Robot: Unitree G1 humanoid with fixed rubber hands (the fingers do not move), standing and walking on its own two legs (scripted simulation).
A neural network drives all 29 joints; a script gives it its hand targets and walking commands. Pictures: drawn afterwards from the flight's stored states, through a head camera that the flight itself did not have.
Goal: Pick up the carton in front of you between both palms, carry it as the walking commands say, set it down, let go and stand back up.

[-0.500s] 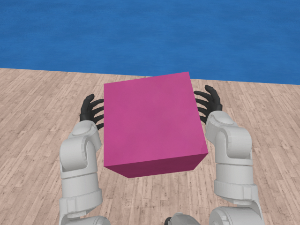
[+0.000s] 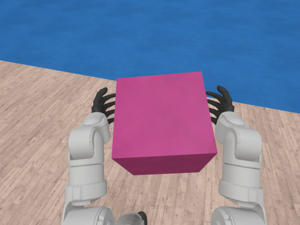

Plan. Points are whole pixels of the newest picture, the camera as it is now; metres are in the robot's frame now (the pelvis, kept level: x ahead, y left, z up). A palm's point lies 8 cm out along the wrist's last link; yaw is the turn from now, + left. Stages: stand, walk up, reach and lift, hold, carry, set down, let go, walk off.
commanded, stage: carry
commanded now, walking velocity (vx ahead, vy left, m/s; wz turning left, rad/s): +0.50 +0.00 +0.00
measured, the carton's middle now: (162, 130) +0.35 +0.01 +0.04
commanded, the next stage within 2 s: none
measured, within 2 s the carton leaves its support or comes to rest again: neither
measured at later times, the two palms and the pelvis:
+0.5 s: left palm (140, 64) +0.61 +0.10 +0.07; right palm (226, 64) +0.61 -0.20 +0.08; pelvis +0.28 -0.04 -0.05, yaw +0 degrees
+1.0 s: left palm (141, 35) +0.90 +0.13 +0.02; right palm (203, 33) +0.91 -0.17 +0.03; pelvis +0.56 -0.03 -0.10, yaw +0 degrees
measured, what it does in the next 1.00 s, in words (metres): goes down: left foot 0.04 m lower, then right foot 0.04 m lower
